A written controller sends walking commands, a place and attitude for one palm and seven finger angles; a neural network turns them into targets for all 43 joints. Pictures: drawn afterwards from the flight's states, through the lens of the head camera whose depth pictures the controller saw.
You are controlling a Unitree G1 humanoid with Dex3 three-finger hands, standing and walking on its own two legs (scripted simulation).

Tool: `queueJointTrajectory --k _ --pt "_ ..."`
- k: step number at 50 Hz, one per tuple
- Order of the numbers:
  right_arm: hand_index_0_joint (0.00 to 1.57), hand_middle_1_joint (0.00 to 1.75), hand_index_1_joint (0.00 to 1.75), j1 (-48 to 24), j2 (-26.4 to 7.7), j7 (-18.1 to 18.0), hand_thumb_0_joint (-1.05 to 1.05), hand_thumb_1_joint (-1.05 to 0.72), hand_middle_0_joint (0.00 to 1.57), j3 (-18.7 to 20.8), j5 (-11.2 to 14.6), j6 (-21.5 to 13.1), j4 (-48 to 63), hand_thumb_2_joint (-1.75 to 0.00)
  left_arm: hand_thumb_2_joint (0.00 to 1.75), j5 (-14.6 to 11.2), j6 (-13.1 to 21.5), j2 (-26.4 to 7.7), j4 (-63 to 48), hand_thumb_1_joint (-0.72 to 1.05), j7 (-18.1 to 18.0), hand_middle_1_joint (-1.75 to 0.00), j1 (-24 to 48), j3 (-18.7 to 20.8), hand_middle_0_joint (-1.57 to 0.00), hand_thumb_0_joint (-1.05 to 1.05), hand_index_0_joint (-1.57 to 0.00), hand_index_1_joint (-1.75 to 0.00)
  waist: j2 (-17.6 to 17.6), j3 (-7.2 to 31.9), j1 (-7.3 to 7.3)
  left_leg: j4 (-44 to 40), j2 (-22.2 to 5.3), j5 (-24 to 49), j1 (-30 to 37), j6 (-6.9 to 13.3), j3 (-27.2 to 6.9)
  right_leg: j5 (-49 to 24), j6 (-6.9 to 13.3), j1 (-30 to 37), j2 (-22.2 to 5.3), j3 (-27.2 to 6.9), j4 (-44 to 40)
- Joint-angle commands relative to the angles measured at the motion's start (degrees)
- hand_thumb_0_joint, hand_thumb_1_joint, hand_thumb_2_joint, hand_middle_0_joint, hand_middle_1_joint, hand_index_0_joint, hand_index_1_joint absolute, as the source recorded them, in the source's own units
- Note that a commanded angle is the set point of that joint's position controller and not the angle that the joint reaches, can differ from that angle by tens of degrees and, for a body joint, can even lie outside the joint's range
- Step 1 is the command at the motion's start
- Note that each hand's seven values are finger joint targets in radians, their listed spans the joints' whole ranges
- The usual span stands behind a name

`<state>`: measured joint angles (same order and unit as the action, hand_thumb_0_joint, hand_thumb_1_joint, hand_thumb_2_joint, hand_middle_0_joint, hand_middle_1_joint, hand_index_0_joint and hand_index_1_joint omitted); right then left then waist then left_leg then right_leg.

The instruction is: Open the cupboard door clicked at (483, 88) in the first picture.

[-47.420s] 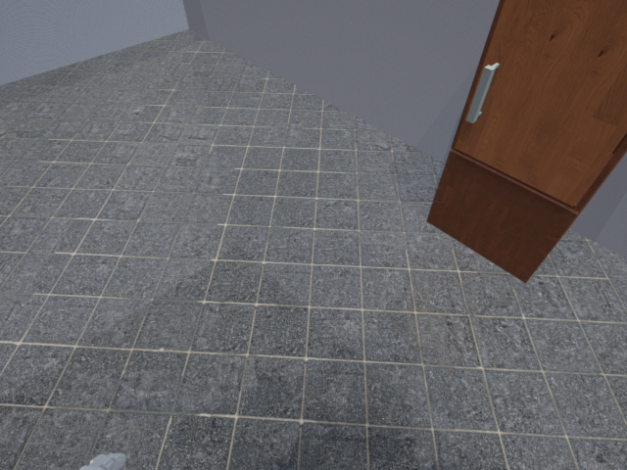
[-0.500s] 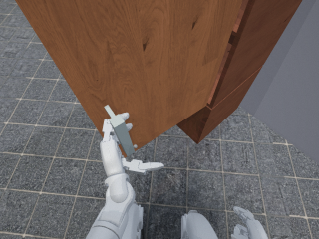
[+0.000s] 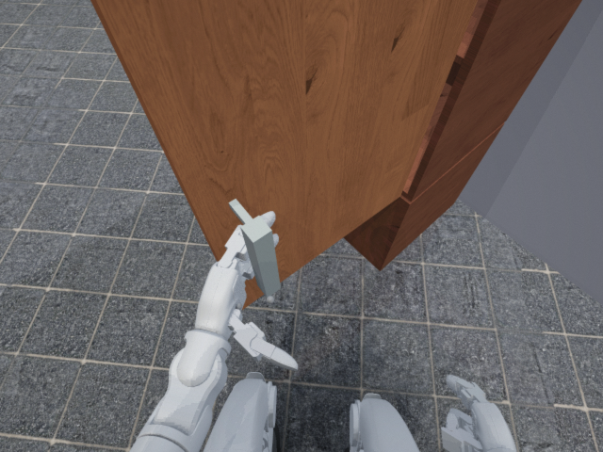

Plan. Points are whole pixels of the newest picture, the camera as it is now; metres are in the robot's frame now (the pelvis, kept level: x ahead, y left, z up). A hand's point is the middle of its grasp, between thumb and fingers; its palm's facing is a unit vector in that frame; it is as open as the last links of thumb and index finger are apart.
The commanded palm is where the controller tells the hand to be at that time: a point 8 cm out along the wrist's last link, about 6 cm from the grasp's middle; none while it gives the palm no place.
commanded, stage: slide the hand sideways off the handle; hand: left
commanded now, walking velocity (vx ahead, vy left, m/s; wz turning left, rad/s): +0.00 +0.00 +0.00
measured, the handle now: (254, 251) +0.37 +0.09 +0.02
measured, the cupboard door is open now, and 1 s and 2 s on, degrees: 86 87 87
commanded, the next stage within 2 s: draw the hand back to the body in 0.94 s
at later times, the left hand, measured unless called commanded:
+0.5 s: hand (248, 328) +0.27 +0.08 +0.02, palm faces -0.13 -0.99 -0.02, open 16.1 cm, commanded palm +0.24 +0.16 +0.02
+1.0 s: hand (195, 361) +0.23 +0.14 +0.01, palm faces -0.10 -0.99 -0.03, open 16.3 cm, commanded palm +0.21 +0.20 +0.02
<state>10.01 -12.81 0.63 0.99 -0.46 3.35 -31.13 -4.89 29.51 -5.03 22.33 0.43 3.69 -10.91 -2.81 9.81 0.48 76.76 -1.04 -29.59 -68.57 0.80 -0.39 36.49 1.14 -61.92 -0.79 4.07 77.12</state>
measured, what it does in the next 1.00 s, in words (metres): stands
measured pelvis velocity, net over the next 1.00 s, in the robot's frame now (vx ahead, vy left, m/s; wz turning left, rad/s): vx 0.00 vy -0.02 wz -0.01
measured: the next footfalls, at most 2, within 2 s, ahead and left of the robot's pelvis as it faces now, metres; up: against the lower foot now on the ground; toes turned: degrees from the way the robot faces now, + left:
none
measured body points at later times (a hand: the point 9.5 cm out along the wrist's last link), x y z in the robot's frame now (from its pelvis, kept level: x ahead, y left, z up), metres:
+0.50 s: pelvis +0.00 -0.01 -0.01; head +0.10 -0.02 +0.43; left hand +0.27 +0.14 +0.02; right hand +0.19 -0.23 -0.12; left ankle +0.06 +0.11 -0.61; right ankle +0.01 -0.11 -0.61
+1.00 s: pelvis +0.00 -0.02 -0.03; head +0.10 -0.02 +0.41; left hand +0.23 +0.19 +0.02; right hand +0.19 -0.26 -0.12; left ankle +0.06 +0.11 -0.61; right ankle +0.01 -0.11 -0.61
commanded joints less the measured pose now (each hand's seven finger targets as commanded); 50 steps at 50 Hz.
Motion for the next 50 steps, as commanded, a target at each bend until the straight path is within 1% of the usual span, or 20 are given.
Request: queueJointTrajectory --k 1,3,4,6,9,10,15,16,17,20,21,27,28,32,34,35,37,44,47,50 --pt "0.20 0.30 0.30 -0.58 -6.42 0.21 0.00 -0.90 0.20 2.42 -0.36 -2.25 9.14 -0.90 0.30 0.67 3.50 3.89 -15.77 -0.50 -1.96 -0.30 4.80 0.39 -0.15 0.00 -0.15 -0.30 3.26 21.55 0.80 -9.43 0.98 11.26 23.09 -0.32 -3.93 -15.07 1.42 1.85 1.48 -0.61 -10.21" --pt "0.20 0.30 0.30 -0.80 -6.35 0.74 0.00 -0.90 0.20 2.30 -0.57 -2.11 9.72 -0.90 0.30 1.82 3.86 3.44 -16.52 -0.50 -3.06 -0.30 3.05 0.38 -0.15 0.00 -0.15 -0.30 4.30 20.13 0.87 -9.25 0.96 9.75 21.19 -0.24 -3.78 -13.95 1.40 1.76 1.53 -0.73 -10.16" --pt "0.20 0.30 0.30 -0.70 -6.60 0.72 0.00 -0.90 0.20 2.39 -0.70 -2.01 9.77 -0.90 0.30 2.74 4.06 0.95 -16.32 -0.50 -3.68 -0.30 2.08 2.49 -0.15 0.00 -0.15 -0.30 4.31 19.74 0.33 -9.06 0.96 9.88 20.14 -0.27 -4.05 -13.74 1.68 1.73 1.74 -0.79 -9.47" --pt "0.20 0.30 0.30 -1.30 -6.30 0.91 0.00 -0.90 0.20 2.32 -0.90 -1.93 10.45 -0.90 0.30 2.95 4.61 1.22 -18.52 -0.50 -4.09 -0.30 1.66 2.21 -0.15 0.00 -0.15 -0.30 3.90 20.52 0.27 -8.60 1.05 8.86 20.20 -0.27 -3.37 -13.11 1.44 1.54 1.68 -1.26 -9.57" --pt "0.20 0.30 0.30 -1.37 -6.48 0.72 0.00 -0.90 0.20 2.19 -0.88 -1.49 11.01 -0.90 0.30 3.49 4.34 -2.10 -18.83 -0.50 -4.19 -0.30 -1.65 5.29 -0.15 0.00 -0.15 -0.30 4.29 19.60 -0.66 -8.58 1.14 7.86 17.89 -0.18 -3.14 -12.31 1.64 2.91 1.94 -1.60 -9.48" --pt "0.20 0.30 0.30 -1.96 -6.21 0.60 0.00 -0.90 0.20 2.11 -0.86 -1.40 11.18 -0.90 0.30 3.36 4.37 -1.35 -20.07 -0.50 -3.93 -0.30 -0.81 4.47 -0.15 0.00 -0.15 -0.30 3.66 19.77 -0.46 -8.21 1.22 7.62 18.07 -0.10 -2.72 -12.33 1.44 2.52 1.86 -1.89 -9.69" --pt "0.20 0.30 0.30 -2.27 -6.09 -0.33 0.00 -0.90 0.20 1.95 -0.33 -1.69 11.02 -0.90 0.30 1.07 3.79 -1.75 -22.61 -0.50 -1.58 -0.30 -2.75 5.23 -0.15 0.00 -0.15 -0.30 3.29 19.28 -0.01 -7.83 1.27 6.98 18.08 0.07 -2.55 -12.09 1.19 2.83 2.08 -2.14 -10.41" --pt "0.20 0.30 0.30 -2.09 -6.08 -0.49 0.00 -0.90 0.20 1.87 -0.32 -1.81 11.11 -0.90 0.30 0.27 3.50 -2.47 -22.71 -0.50 -1.05 -0.30 -4.96 6.37 -0.15 0.00 -0.15 -0.30 3.47 19.88 -0.51 -7.84 1.27 7.06 17.81 0.06 -2.43 -12.08 1.17 3.69 2.15 -2.19 -10.52" --pt "0.20 0.30 0.30 -2.00 -6.09 -0.67 0.00 -0.90 0.20 1.87 -0.22 -1.88 10.99 -0.90 0.30 -0.32 3.27 -2.88 -22.94 -0.50 -0.56 -0.30 -5.58 6.94 -0.15 0.00 -0.15 -0.30 4.82 19.84 -0.24 -7.52 1.30 7.63 17.29 0.20 -2.31 -12.95 1.05 4.58 2.19 -2.30 -10.68" --pt "0.20 0.30 0.30 -2.24 -6.07 -1.05 0.00 -0.90 0.20 1.84 -0.11 -2.52 11.09 -0.90 0.30 -1.14 3.32 -3.78 -25.18 -0.50 0.91 -0.30 -6.60 7.54 -0.15 0.00 -0.15 -0.30 3.07 20.27 -0.38 -6.78 1.31 9.00 17.29 0.22 -2.22 -14.30 1.05 4.38 2.13 -2.41 -10.03" --pt "0.20 0.30 0.30 -2.07 -5.97 -1.16 0.00 -0.90 0.20 1.86 -0.05 -2.62 11.05 -0.90 0.30 -1.52 3.06 -3.96 -23.86 -0.50 1.42 -0.30 -9.85 8.23 -0.15 0.00 -0.15 -0.30 4.53 19.09 -0.52 -6.81 1.31 8.73 16.66 0.22 -2.07 -14.29 0.97 4.80 2.26 -2.49 -10.49" --pt "0.20 0.30 0.30 -2.16 -5.96 -1.79 0.00 -0.90 0.20 1.94 0.07 -3.91 11.47 -0.90 0.30 -3.17 3.65 -6.55 -27.24 -0.50 4.60 -0.30 -13.66 10.58 -0.15 0.00 -0.15 -0.30 4.46 19.26 -0.54 -4.48 1.54 10.10 13.67 0.51 -1.24 -17.22 0.65 6.81 2.11 -3.99 -10.09" --pt "0.20 0.30 0.30 -2.14 -5.89 -1.90 0.00 -0.90 0.20 1.97 0.17 -4.14 11.35 -0.90 0.30 -3.34 3.67 -6.72 -26.90 -0.50 5.24 -0.30 -14.25 10.56 -0.15 0.00 -0.15 -0.30 4.85 18.32 -0.06 -4.20 1.45 9.43 13.25 0.53 -1.11 -16.65 0.51 6.34 2.06 -4.28 -10.56" --pt "0.20 0.30 0.30 -2.21 -5.98 -2.56 0.00 -0.90 0.20 2.05 0.34 -5.23 11.41 -0.90 0.30 -5.46 3.98 -8.95 -29.09 -0.50 7.77 -0.30 -16.42 13.49 -0.15 0.00 -0.15 -0.30 4.33 18.96 -0.31 -2.56 1.41 9.68 11.18 0.54 -0.82 -17.52 0.23 7.68 1.81 -5.87 -10.49" --pt "0.20 0.30 0.30 -1.89 -6.07 -2.85 0.00 -0.90 0.20 2.16 0.50 -5.55 11.26 -0.90 0.30 -6.68 3.77 -10.78 -29.22 -0.50 8.99 -0.30 -19.05 16.22 -0.15 0.00 -0.15 -0.30 3.96 19.33 -1.02 -2.18 1.43 10.44 10.06 0.43 -0.94 -18.62 0.28 9.03 1.85 -6.37 -10.21" --pt "0.20 0.30 0.30 -2.57 -6.04 -2.90 0.00 -0.90 0.20 2.17 0.65 -5.76 11.61 -0.90 0.30 -6.98 3.66 -10.29 -29.57 -0.50 9.70 -0.30 -19.95 15.76 -0.15 0.00 -0.15 -0.30 3.15 18.37 -1.04 -2.06 1.40 10.23 10.12 0.36 -0.68 -18.31 0.24 8.14 1.75 -6.41 -10.16" --pt "0.20 0.30 0.30 -2.32 -6.00 -3.08 0.00 -0.90 0.20 2.29 0.73 -6.11 11.66 -0.90 0.30 -8.06 3.39 -10.23 -30.41 -0.50 10.70 -0.30 -20.87 16.17 -0.15 0.00 -0.15 -0.30 4.27 18.43 -0.61 -1.57 1.33 9.92 9.48 0.33 -0.79 -18.94 -0.21 8.56 1.47 -6.89 -10.34" --pt "0.20 0.30 0.30 -2.11 -6.44 -4.04 0.00 -0.90 0.20 2.67 1.13 -7.49 11.05 -0.90 0.30 -10.04 3.01 -12.50 -32.30 -0.50 14.76 -0.30 -22.57 18.41 -0.15 0.00 -0.15 -0.30 3.86 18.10 0.16 -0.23 1.05 9.25 7.81 0.56 -1.22 -17.36 -0.40 7.23 1.57 -7.45 -10.07" --pt "0.20 0.30 0.30 -2.25 -6.64 -4.38 0.00 -0.90 0.20 2.78 1.06 -8.37 11.28 -0.90 0.30 -10.89 2.95 -11.59 -33.83 -0.50 16.15 -0.30 -22.98 17.47 -0.15 0.00 -0.15 -0.30 2.91 18.98 0.29 0.02 0.95 9.44 9.05 0.59 -1.33 -17.24 -0.43 5.43 1.66 -6.78 -9.23" --pt "0.20 0.30 0.30 -2.44 -6.95 -4.51 0.00 -0.90 0.20 2.73 1.13 -8.98 11.19 -0.90 0.30 -11.01 2.39 -11.64 -33.42 -0.50 16.17 -0.30 -22.23 17.36 -0.15 0.00 -0.15 -0.30 2.92 17.03 0.38 -0.38 0.87 7.33 8.54 0.65 -1.72 -11.72 0.08 2.92 2.18 -5.85 -9.33"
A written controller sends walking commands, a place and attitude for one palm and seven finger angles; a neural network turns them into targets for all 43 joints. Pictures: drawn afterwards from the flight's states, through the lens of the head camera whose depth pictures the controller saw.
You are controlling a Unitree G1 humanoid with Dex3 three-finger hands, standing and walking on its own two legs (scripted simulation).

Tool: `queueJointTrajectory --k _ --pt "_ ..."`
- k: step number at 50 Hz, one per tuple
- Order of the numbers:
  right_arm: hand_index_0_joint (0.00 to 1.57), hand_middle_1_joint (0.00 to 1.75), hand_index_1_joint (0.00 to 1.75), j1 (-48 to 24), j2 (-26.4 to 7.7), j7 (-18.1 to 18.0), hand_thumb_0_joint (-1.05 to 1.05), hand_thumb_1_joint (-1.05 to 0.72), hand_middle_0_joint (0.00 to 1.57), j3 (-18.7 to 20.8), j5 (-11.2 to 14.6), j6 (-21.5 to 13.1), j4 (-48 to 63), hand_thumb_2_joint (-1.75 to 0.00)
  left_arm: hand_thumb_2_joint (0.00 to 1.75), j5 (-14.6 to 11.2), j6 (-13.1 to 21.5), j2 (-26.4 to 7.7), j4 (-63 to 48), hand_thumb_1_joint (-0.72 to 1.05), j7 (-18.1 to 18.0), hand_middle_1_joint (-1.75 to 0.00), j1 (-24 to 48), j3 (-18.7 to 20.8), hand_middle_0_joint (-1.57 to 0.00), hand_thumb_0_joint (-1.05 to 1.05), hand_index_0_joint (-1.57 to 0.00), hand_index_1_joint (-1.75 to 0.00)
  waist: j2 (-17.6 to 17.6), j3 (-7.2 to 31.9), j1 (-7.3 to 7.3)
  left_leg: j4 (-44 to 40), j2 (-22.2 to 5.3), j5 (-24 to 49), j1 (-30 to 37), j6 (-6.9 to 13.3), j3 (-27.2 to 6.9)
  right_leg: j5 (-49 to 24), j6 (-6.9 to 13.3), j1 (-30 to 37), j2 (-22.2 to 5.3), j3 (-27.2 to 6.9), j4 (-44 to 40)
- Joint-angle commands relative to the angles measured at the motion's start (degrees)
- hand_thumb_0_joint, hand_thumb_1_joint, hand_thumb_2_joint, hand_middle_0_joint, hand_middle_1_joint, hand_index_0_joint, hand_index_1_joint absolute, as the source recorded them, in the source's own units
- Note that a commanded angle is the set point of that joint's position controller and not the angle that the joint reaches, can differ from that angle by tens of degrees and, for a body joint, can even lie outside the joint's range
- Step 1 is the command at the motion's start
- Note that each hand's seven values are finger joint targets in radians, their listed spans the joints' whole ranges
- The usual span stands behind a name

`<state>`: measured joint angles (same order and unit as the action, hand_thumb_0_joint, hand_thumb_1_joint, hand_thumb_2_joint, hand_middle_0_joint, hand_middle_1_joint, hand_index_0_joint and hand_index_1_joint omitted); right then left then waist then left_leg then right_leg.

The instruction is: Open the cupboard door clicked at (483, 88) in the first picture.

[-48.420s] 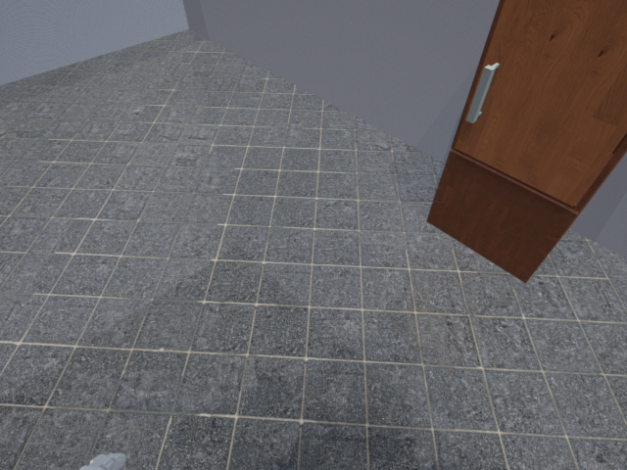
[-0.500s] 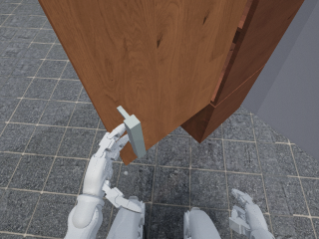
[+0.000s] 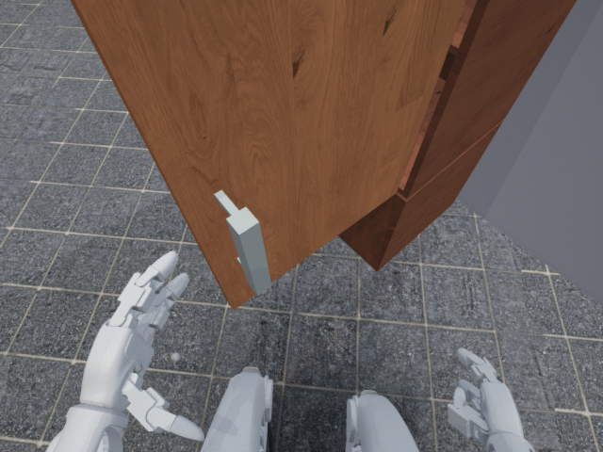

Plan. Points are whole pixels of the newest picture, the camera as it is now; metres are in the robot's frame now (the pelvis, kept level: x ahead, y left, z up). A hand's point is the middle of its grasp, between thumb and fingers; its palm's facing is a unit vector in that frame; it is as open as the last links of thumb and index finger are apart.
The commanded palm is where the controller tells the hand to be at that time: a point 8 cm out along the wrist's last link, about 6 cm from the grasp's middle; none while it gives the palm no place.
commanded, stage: draw the hand back to the body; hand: left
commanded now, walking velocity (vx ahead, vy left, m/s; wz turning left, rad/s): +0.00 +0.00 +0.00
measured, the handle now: (243, 246) +0.36 +0.10 +0.05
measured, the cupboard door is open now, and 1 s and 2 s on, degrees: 87 87 87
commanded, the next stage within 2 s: step back with the hand held close in 1.62 s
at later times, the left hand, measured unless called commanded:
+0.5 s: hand (90, 348) +0.21 +0.20 +0.14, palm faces -0.06 -1.00 -0.07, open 16.3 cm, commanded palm +0.18 +0.26 +0.16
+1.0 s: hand out of the picture +0.24 +0.26 +0.25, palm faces +0.34 -0.84 -0.42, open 12.0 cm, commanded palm +0.19 +0.31 +0.28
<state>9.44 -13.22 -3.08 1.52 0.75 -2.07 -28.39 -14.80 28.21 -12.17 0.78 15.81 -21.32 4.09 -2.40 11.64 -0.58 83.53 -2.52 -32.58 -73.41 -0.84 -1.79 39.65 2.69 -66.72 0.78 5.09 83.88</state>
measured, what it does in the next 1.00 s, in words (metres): rises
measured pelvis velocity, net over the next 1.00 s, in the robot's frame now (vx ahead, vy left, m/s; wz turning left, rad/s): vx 0.05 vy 0.03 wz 0.01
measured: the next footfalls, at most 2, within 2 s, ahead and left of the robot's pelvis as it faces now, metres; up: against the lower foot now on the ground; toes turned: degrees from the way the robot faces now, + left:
none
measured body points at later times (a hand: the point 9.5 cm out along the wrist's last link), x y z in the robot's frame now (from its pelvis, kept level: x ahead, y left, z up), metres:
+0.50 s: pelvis +0.01 +0.02 +0.07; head +0.06 +0.02 +0.52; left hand +0.21 +0.25 +0.15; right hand +0.20 -0.21 +0.00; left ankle +0.06 +0.13 -0.58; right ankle +0.01 -0.10 -0.58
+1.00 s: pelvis +0.05 +0.03 +0.14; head +0.04 +0.00 +0.59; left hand +0.22 +0.30 +0.27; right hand +0.24 -0.19 +0.06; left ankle +0.06 +0.13 -0.58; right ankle +0.01 -0.10 -0.58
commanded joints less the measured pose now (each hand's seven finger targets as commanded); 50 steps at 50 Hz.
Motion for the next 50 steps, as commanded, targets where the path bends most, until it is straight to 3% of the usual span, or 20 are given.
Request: queueJointTrajectory --k 1,2,5,6,9,11,15,20,22,25,27,28,29,30,31,34,39,41,45,50 --pt "0.20 0.30 0.30 -1.87 -6.67 -0.82 0.00 -0.90 0.20 2.22 -0.11 -3.73 8.63 -0.90 0.30 -0.78 3.48 -4.59 -12.48 -0.50 0.48 -0.30 2.85 2.14 -0.15 0.00 -0.15 -0.30 1.66 15.11 1.28 -7.50 2.25 9.87 13.92 2.31 -0.46 -13.40 -1.22 6.48 0.82 -6.25 -15.71" --pt "0.20 0.30 0.30 -1.72 -6.75 -0.72 0.00 -0.90 0.20 2.13 -0.15 -3.92 8.83 -0.90 0.30 -0.44 3.34 -4.33 -13.72 -0.50 0.00 -0.30 3.66 1.41 -0.15 0.00 -0.15 -0.30 0.93 15.84 1.21 -8.03 2.25 9.57 14.91 2.34 -0.72 -12.49 -0.95 5.73 0.98 -5.43 -15.21" --pt "0.20 0.30 0.30 -1.04 -6.69 -0.87 0.00 -0.90 0.20 2.16 0.10 -3.75 10.61 -0.90 0.30 -0.17 1.61 -9.15 -23.15 -0.50 -2.21 -0.30 1.50 5.00 -0.15 0.00 -0.15 -0.30 -2.89 20.97 -1.30 -12.09 2.26 12.12 21.46 2.24 -0.97 -14.71 -0.53 9.67 1.24 -4.51 -16.30" --pt "0.20 0.30 0.30 -0.70 -6.31 -0.88 0.00 -0.90 0.20 2.09 0.27 -3.41 11.12 -0.90 0.30 -0.11 0.39 -8.96 -23.96 -0.50 -2.91 -0.30 -0.96 5.29 -0.15 0.00 -0.15 -0.30 -2.17 21.38 -1.55 -13.64 2.36 12.87 23.14 2.19 -0.99 -15.80 -0.62 11.29 1.37 -3.95 -17.00" --pt "0.20 0.30 0.30 -0.39 -5.90 -1.09 0.00 -0.90 0.20 1.97 0.85 -2.31 11.62 -0.90 0.30 0.12 -3.68 -7.96 -23.69 -0.50 -4.32 -0.30 -4.40 5.70 -0.15 0.00 -0.15 -0.30 -0.12 18.62 -1.00 -17.32 2.28 12.68 25.03 2.21 -1.54 -16.21 -0.96 13.91 1.81 -2.41 -19.64" --pt "0.20 0.30 0.30 -0.29 -5.79 -1.30 0.00 -0.90 0.20 1.63 1.15 -1.99 11.71 -0.90 0.30 0.09 -5.52 -6.85 -22.85 -0.50 -4.49 -0.30 -5.03 4.78 -0.15 0.00 -0.15 -0.30 0.83 14.95 0.19 -19.06 2.31 10.87 25.30 2.09 -1.35 -14.99 -1.45 14.67 1.59 -2.10 -22.12" --pt "0.20 0.30 0.30 0.07 -6.00 -2.05 0.00 -0.90 0.20 1.01 1.34 -2.44 11.86 -0.90 0.30 -0.59 -6.38 -6.86 -22.33 -0.50 -3.59 -0.30 -5.10 4.50 -0.15 0.00 -0.15 -0.30 1.53 10.53 1.63 -21.96 2.42 9.18 27.20 2.15 -1.44 -13.54 -1.73 16.56 1.52 -1.74 -25.95" --pt "0.20 0.30 0.30 0.87 -6.18 -2.47 0.00 -0.90 0.20 0.30 1.44 -3.72 12.11 -0.90 0.30 -1.87 -5.10 -8.67 -23.60 -0.50 -1.90 -0.30 -5.30 5.96 -0.15 0.00 -0.15 -0.30 -1.00 7.00 1.66 -26.09 2.43 9.39 31.79 1.92 -1.81 -13.96 -1.46 19.12 1.71 -1.13 -29.11" --pt "0.20 0.30 0.30 1.10 -6.25 -2.41 0.00 -0.90 0.20 0.21 1.61 -4.26 12.47 -0.90 0.30 -2.62 -4.87 -9.68 -25.08 -0.50 -1.29 -0.30 -6.18 7.15 -0.15 0.00 -0.15 -0.30 -2.50 7.18 1.03 -27.96 2.46 9.82 34.08 1.77 -1.90 -14.40 -1.38 20.90 1.81 -1.06 -30.38" --pt "0.20 0.30 0.30 1.10 -5.96 -2.09 0.00 -0.90 0.20 0.13 1.96 -4.75 12.78 -0.90 0.34 -3.32 -6.00 -10.13 -26.08 -0.40 -0.91 -0.30 -8.74 8.51 -0.15 0.00 -0.15 -0.30 -3.54 6.98 0.39 -30.19 2.47 13.59 37.27 1.71 -1.84 -18.20 -1.32 24.49 1.91 -0.61 -31.81" --pt "0.20 0.30 0.30 1.09 -5.95 -1.94 0.00 -0.90 0.20 0.16 2.21 -4.80 12.81 -0.90 0.37 -3.82 -7.18 -10.85 -25.69 -0.32 -0.41 -0.30 -9.77 9.74 -0.16 0.00 -0.16 -0.30 -2.39 5.58 0.52 -31.30 2.48 14.46 38.08 1.65 -1.56 -19.67 -1.55 26.26 1.96 -0.63 -33.38" --pt "0.20 0.30 0.30 0.80 -5.80 -3.78 0.00 -0.90 0.20 -0.06 1.58 -3.02 13.76 -0.90 0.39 5.61 -12.16 -19.39 -27.95 -0.29 -9.53 -0.30 -12.14 12.08 -0.16 0.00 -0.16 -0.30 -2.79 7.27 -3.81 -35.67 1.78 13.75 40.09 1.79 -0.07 -18.73 -0.77 28.71 0.14 -4.29 -37.53" --pt "0.20 0.30 0.30 0.53 -4.89 -4.35 0.00 -0.90 0.20 -0.62 1.57 -2.45 14.21 -0.90 0.40 6.84 -15.56 -14.91 -28.10 -0.26 -14.26 -0.30 -14.29 9.96 -0.16 0.00 -0.16 -0.30 -3.22 2.73 -1.87 -37.64 1.70 11.47 40.38 1.74 -0.32 -16.78 -0.97 28.48 0.15 -3.55 -39.46" --pt "0.20 0.30 0.30 1.02 -4.68 -4.54 0.00 -0.90 0.20 -1.09 1.52 -1.78 14.23 -0.90 0.42 8.52 -17.97 -11.54 -30.34 -0.22 -17.16 -0.30 -14.18 6.22 -0.16 0.00 -0.16 -0.30 -5.16 1.50 -1.29 -38.59 1.62 11.35 41.73 1.78 -0.22 -17.17 -1.13 29.67 -0.23 -3.05 -39.85" --pt "0.20 0.30 0.30 1.27 -4.76 -4.77 0.00 -0.90 0.20 -1.14 1.52 -1.12 13.65 -0.90 0.43 9.70 -19.92 -12.00 -29.77 -0.18 -19.49 -0.30 -14.12 6.38 -0.16 0.00 -0.16 -0.30 -3.86 -0.22 -0.68 -39.48 1.16 10.83 42.76 1.86 -0.59 -17.09 -1.25 29.97 -0.16 -2.79 -41.08" --pt "0.20 0.30 0.30 1.12 -5.62 -5.34 0.00 -0.90 0.20 -1.71 0.87 -1.06 13.10 -0.90 0.48 11.45 -22.53 -14.27 -32.18 -0.08 -23.65 -0.30 -10.55 7.47 -0.16 0.00 -0.16 -0.30 -1.03 -0.42 -0.18 -41.48 1.39 13.26 45.94 2.36 -0.21 -19.15 -1.36 34.60 -0.34 -2.74 -44.64" --pt "0.20 0.30 0.30 0.78 -6.26 -5.50 0.00 -0.90 0.20 -2.34 0.58 -3.19 10.95 -0.90 0.55 12.81 -23.85 -15.25 -33.04 0.09 -26.14 -0.30 -7.09 8.65 -0.17 0.00 -0.17 -0.30 -1.72 -0.49 -0.63 -45.84 1.33 19.29 53.41 2.31 -0.47 -24.39 -1.42 40.49 -0.74 -2.29 -48.14" --pt "0.20 0.30 0.30 0.53 -6.08 -5.24 0.00 -0.90 0.20 -2.39 0.63 -3.99 10.05 -0.90 0.58 12.97 -23.95 -14.20 -33.32 0.17 -26.16 -0.30 -7.38 8.34 -0.17 0.00 -0.17 -0.30 -2.26 -1.85 -0.75 -47.54 1.10 21.77 56.02 2.11 -0.43 -26.25 -1.60 41.81 -0.89 -2.14 -49.27" --pt "0.20 0.30 0.30 -1.30 -5.85 -4.59 0.00 -0.90 0.20 -2.38 0.57 -4.81 8.15 -0.90 0.64 12.55 -23.95 -15.19 -31.92 0.31 -26.02 -0.30 -8.04 11.62 -0.18 0.00 -0.18 -0.30 0.77 -4.64 -1.57 -50.57 1.23 23.62 58.06 2.12 0.47 -29.02 -1.80 46.31 -1.00 -2.14 -52.81" --pt "0.20 0.30 0.30 -2.64 -5.51 -3.71 0.00 -0.90 0.20 -2.20 0.37 -5.44 6.37 -0.90 0.72 11.99 -23.14 -16.69 -33.37 0.48 -25.34 -0.30 -7.77 15.81 -0.19 0.00 -0.19 -0.30 -0.01 -4.74 -2.41 -53.28 1.20 30.31 61.98 2.03 1.50 -35.47 -1.91 52.17 -1.29 -2.24 -55.64"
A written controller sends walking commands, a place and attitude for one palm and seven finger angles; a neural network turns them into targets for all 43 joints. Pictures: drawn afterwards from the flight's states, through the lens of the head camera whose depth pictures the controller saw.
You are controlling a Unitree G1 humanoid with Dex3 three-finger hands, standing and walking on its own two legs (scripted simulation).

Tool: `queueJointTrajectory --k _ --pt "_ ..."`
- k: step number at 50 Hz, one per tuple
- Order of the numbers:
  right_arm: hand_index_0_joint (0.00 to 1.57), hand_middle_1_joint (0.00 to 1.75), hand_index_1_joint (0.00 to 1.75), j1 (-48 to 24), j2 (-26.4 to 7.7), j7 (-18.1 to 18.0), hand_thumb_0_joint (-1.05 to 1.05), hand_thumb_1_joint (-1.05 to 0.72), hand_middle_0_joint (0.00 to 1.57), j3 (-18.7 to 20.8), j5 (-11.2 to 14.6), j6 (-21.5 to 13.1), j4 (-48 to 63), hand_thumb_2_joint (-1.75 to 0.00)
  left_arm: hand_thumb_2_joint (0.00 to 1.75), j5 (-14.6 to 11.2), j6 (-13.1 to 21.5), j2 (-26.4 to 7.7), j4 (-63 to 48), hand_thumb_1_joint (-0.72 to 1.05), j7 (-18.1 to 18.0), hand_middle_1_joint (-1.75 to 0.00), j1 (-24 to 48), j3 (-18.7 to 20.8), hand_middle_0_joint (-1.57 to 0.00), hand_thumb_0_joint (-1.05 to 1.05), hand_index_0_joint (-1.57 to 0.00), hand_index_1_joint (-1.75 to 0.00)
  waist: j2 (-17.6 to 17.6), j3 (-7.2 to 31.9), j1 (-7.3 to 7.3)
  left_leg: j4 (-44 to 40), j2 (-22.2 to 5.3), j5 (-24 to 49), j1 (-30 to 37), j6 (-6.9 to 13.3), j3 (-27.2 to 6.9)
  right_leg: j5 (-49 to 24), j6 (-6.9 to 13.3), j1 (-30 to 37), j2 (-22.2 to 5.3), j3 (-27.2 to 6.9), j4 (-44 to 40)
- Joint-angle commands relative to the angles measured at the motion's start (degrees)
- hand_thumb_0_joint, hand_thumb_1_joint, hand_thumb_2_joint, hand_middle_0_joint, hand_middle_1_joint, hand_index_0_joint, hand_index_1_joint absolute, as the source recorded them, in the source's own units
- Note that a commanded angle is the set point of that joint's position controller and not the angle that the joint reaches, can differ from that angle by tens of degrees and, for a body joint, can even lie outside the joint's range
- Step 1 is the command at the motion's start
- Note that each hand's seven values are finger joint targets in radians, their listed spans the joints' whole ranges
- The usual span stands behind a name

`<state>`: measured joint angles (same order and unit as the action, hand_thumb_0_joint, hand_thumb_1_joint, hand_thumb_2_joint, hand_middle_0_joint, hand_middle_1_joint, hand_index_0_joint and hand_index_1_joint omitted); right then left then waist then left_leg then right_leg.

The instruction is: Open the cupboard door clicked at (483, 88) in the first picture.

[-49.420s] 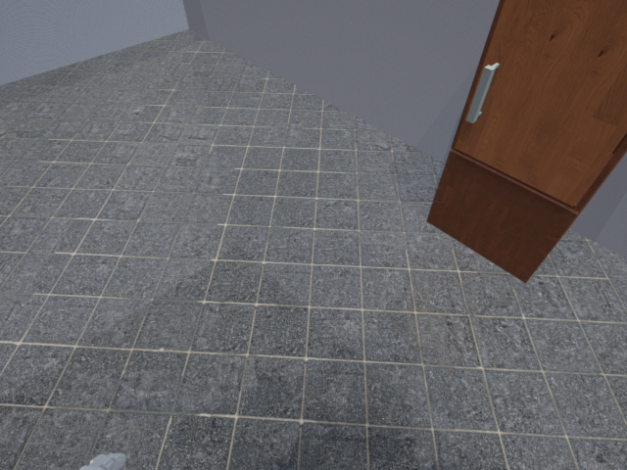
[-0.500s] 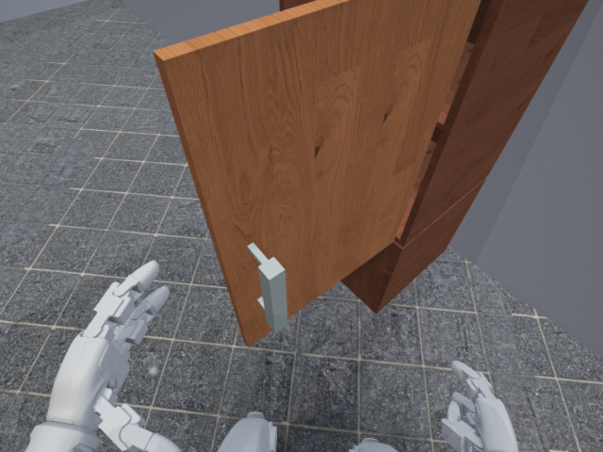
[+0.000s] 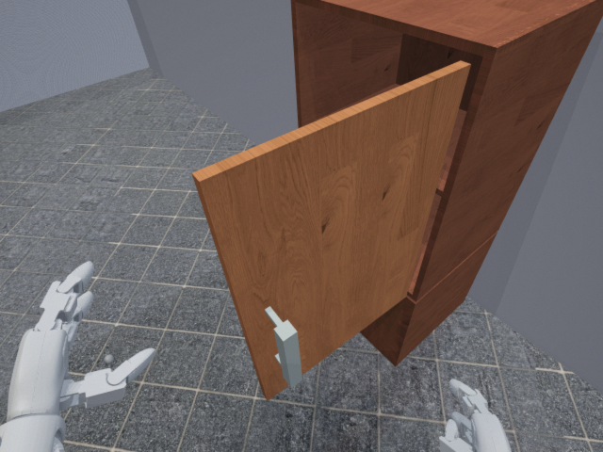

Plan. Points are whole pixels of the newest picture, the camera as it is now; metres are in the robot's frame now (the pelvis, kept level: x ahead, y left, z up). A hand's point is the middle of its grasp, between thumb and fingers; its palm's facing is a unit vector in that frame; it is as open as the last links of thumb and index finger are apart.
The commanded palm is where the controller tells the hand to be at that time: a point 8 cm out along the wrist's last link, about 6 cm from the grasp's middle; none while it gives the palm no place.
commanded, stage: draw the hand back to the body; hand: left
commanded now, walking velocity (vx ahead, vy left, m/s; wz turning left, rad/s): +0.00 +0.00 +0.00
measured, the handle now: (282, 347) +0.31 +0.07 -0.09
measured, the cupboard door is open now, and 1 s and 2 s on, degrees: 87 87 87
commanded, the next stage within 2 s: step back with the hand held close in 0.62 s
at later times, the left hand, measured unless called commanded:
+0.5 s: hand (81, 320) +0.20 +0.24 +0.17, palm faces +0.42 -0.81 -0.41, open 7.6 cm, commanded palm +0.15 +0.28 +0.19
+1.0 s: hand (69, 326) +0.19 +0.24 +0.17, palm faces +0.34 -0.78 -0.52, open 7.4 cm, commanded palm +0.13 +0.29 +0.19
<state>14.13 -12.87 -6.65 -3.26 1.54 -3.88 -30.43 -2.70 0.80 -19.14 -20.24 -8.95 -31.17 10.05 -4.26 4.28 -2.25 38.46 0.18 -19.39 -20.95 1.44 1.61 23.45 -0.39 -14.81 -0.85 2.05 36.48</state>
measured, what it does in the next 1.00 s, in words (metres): stands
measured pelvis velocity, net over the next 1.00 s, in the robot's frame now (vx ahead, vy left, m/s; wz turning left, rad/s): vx -0.02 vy -0.01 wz -0.03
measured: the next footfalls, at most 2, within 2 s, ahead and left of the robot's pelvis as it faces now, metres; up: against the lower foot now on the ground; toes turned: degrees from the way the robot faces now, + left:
right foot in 1.98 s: -0.26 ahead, -0.11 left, -0.01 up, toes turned +1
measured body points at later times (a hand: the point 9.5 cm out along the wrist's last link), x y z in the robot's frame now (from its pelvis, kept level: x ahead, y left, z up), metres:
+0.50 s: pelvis +0.01 -0.01 +0.02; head -0.01 -0.04 +0.47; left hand +0.17 +0.28 +0.19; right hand +0.19 -0.24 -0.07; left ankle +0.01 +0.10 -0.72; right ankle -0.05 -0.12 -0.72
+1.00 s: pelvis -0.02 -0.01 +0.02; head +0.00 -0.04 +0.47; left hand +0.17 +0.28 +0.20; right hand +0.16 -0.26 -0.07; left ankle +0.01 +0.10 -0.72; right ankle -0.05 -0.12 -0.72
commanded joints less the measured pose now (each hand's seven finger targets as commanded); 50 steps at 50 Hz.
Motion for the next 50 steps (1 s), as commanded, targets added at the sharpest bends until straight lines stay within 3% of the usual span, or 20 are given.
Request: queueJointTrajectory --k 1,3,4,12,14,15,21,24,31,34,36,37,38,39,40,42,44,46,50 --pt "0.20 0.30 0.30 -7.44 -5.86 0.04 0.00 -0.90 0.20 2.68 -0.42 -3.64 8.13 -0.90 0.74 -0.34 4.30 -9.92 -12.64 0.51 -0.37 -0.30 2.57 10.41 -0.19 0.00 -0.19 -0.30 2.46 2.66 -0.77 -8.58 -1.53 18.52 10.44 -0.20 -1.79 -20.63 1.02 0.89 0.40 0.71 -8.80" --pt "0.20 0.30 0.30 -7.62 -5.83 0.40 0.00 -0.90 0.20 2.83 -0.49 -3.89 7.52 -0.90 0.76 -0.38 4.72 -10.29 -14.38 0.58 -0.16 -0.30 3.96 11.39 -0.19 0.00 -0.19 -0.30 -0.21 3.07 -0.74 -9.40 -1.61 20.72 12.51 -0.32 -1.47 -21.94 0.94 1.99 0.36 0.48 -9.92" --pt "0.20 0.30 0.30 -7.87 -5.92 0.54 0.00 -0.90 0.20 2.91 -0.64 -3.97 7.00 -0.90 0.78 -0.47 4.70 -11.21 -13.63 0.62 -0.23 -0.30 4.19 12.60 -0.19 0.00 -0.19 -0.30 1.87 2.36 -0.94 -9.74 -1.53 20.58 12.07 -0.36 -1.42 -22.61 1.08 3.16 0.49 0.64 -10.63" --pt "0.20 0.30 0.30 -9.14 -5.86 1.15 0.00 -0.90 0.20 3.64 -0.81 -4.19 5.37 -0.90 0.90 -1.05 6.30 -13.51 -16.13 0.90 0.00 -0.30 9.40 17.68 -0.20 0.00 -0.20 -0.30 0.51 2.75 -1.20 -11.94 -1.45 23.88 16.38 -0.14 -0.24 -26.79 0.71 5.98 0.41 0.25 -13.21" --pt "0.20 0.30 0.30 -9.30 -5.89 1.40 0.00 -0.90 0.20 3.99 -0.85 -3.54 4.74 -0.90 0.90 -1.38 5.45 -9.56 -9.28 0.90 0.79 -0.30 5.30 15.30 -0.20 0.00 -0.20 -0.30 4.26 -0.23 -1.19 -12.53 -1.53 22.61 15.63 -0.03 0.10 -26.61 0.62 5.85 0.61 0.46 -14.32" --pt "0.20 0.30 0.30 -9.58 -5.94 1.59 0.00 -0.90 0.20 4.07 -0.62 -3.11 4.85 -0.90 0.90 -1.50 5.24 -8.04 -8.51 0.90 1.27 -0.30 5.20 13.49 -0.20 0.00 -0.20 -0.30 3.61 -2.30 -0.74 -12.89 -1.64 21.70 15.65 0.03 0.37 -26.00 0.36 4.98 0.52 0.25 -14.66" --pt "0.20 0.30 0.30 -10.55 -5.97 1.33 0.00 -0.90 0.20 4.22 -1.08 -3.51 5.13 -0.90 0.90 -1.08 6.65 -12.08 -14.06 0.90 1.01 -0.30 9.41 16.02 -0.20 0.00 -0.20 -0.30 1.91 1.35 -1.44 -14.19 -1.15 19.78 17.68 0.20 0.33 -24.33 0.54 6.94 0.53 -0.12 -15.66" --pt "0.20 0.30 0.30 -10.61 -5.85 1.16 0.00 -0.90 0.20 4.12 -1.20 -3.96 4.60 -0.90 0.90 -1.03 6.90 -13.11 -14.99 0.90 0.88 -0.30 9.71 16.81 -0.20 0.00 -0.20 -0.30 0.91 1.08 -1.57 -14.25 -1.01 19.93 17.58 0.03 0.40 -24.89 0.75 7.65 0.47 -0.30 -16.29" --pt "0.20 0.30 0.30 -10.80 -5.74 1.17 0.00 -0.90 0.20 4.26 -1.14 -4.51 3.77 -0.90 0.90 -1.18 7.06 -11.05 -12.33 0.90 1.14 -0.30 8.86 15.54 -0.20 0.00 -0.20 -0.30 0.91 -1.82 -1.25 -15.20 -1.09 18.23 18.03 0.00 0.62 -22.95 0.47 6.27 0.73 -0.43 -17.56" --pt "0.20 0.30 0.30 -10.86 -5.96 1.21 0.00 -0.90 0.20 4.52 -1.28 -4.58 3.57 -0.90 0.90 -1.22 7.22 -11.38 -11.64 0.90 1.29 -0.30 9.02 15.81 -0.20 0.00 -0.20 -0.30 3.30 -1.19 -1.45 -15.60 -1.10 18.11 18.12 0.12 0.56 -22.77 0.50 7.04 0.78 -0.41 -17.92" --pt "0.20 0.30 0.30 -11.04 -5.80 1.24 0.00 -0.90 0.20 4.57 -1.20 -4.62 3.59 -0.90 0.90 -1.26 7.24 -11.14 -11.75 0.90 1.46 -0.30 8.55 15.64 -0.20 0.00 -0.20 -0.30 2.04 -1.18 -1.46 -15.53 -1.09 17.93 18.55 0.25 0.94 -23.02 0.29 6.70 0.67 -0.76 -18.02" --pt "0.20 0.30 0.30 -11.39 -5.82 1.28 0.00 -0.90 0.20 4.50 -1.13 -4.84 3.97 -0.90 0.90 -1.41 7.91 -13.18 -15.97 0.90 1.23 -0.30 11.99 17.01 -0.20 0.00 -0.20 -0.30 2.08 0.16 -1.56 -15.67 -1.02 17.31 18.83 0.18 0.57 -22.12 0.35 7.17 0.64 -0.85 -18.32" --pt "0.20 0.30 0.30 -10.45 -6.94 1.12 0.00 -0.90 0.20 4.39 -1.05 -3.47 5.30 -0.90 0.90 -0.80 10.16 -19.47 -17.44 0.90 0.97 -0.30 15.20 23.43 -0.20 0.00 -0.20 -0.30 3.57 -4.70 1.39 -12.97 -1.92 15.54 15.52 0.99 -0.10 -25.70 0.12 1.01 -2.04 -4.83 -21.02" --pt "0.20 0.30 0.30 -10.25 -6.49 0.99 0.00 -0.90 0.20 4.46 -1.24 -2.55 4.26 -0.90 0.90 -0.48 11.01 -19.15 -14.66 0.90 1.18 -0.30 14.68 23.46 -0.20 0.00 -0.20 -0.30 4.31 -4.54 1.30 -12.25 -1.62 14.34 14.21 0.66 -1.08 -26.96 0.45 1.61 -3.30 -4.78 -21.13" --pt "0.20 0.30 0.30 -10.60 -6.50 0.94 0.00 -0.90 0.20 4.75 -1.38 -1.91 4.09 -0.90 0.90 -0.46 10.72 -14.33 -11.03 0.90 1.69 -0.30 8.52 19.66 -0.20 0.00 -0.20 -0.30 4.25 -4.37 1.89 -11.99 -1.90 15.67 14.82 0.54 -0.86 -27.99 0.34 0.73 -3.47 -4.70 -20.50" --pt "0.20 0.30 0.30 -10.21 -7.02 1.15 0.00 -0.90 0.20 5.16 -1.38 -0.95 4.94 -0.90 0.90 -0.37 10.82 -11.95 -11.54 0.90 1.98 -0.30 4.30 17.50 -0.20 0.00 -0.20 -0.30 1.11 -1.49 1.89 -13.21 -2.65 19.17 15.37 0.49 -0.69 -27.60 0.02 1.80 -2.93 -3.44 -18.64" --pt "0.20 0.30 0.30 -10.18 -7.29 0.93 0.00 -0.90 0.20 5.46 -1.44 -0.24 5.38 -0.90 0.90 -0.39 11.10 -12.92 -12.76 0.90 1.70 -0.30 2.15 18.48 -0.20 0.00 -0.20 -0.30 0.46 1.60 1.56 -13.78 -3.23 25.17 15.60 0.46 -1.05 -29.68 -0.20 4.15 -2.31 -2.12 -16.63" --pt "0.20 0.30 0.30 -10.22 -7.08 0.85 0.00 -0.90 0.20 5.66 -1.11 0.62 6.22 -0.90 0.90 -0.55 10.94 -13.68 -14.03 0.90 1.44 -0.30 0.44 19.32 -0.20 0.00 -0.20 -0.30 2.18 4.64 1.55 -13.58 -3.82 28.92 16.74 0.37 -0.80 -32.29 -0.47 5.12 -1.84 -2.06 -15.11" --pt "0.20 0.30 0.30 -10.76 -6.80 0.33 0.00 -0.90 0.20 5.78 -0.96 1.74 7.10 -0.90 0.90 -0.76 10.70 -15.67 -15.58 0.90 0.78 -0.30 0.24 21.08 -0.20 0.00 -0.20 -0.30 2.47 5.01 1.63 -13.75 -4.16 28.55 14.94 0.14 -0.86 -32.44 -0.54 4.90 -1.69 -2.53 -14.04"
